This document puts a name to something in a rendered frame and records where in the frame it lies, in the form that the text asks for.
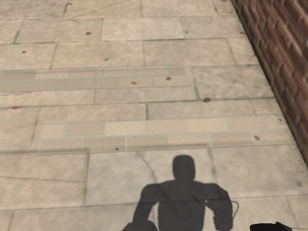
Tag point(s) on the right robot hand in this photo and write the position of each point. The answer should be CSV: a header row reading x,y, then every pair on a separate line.
x,y
269,227

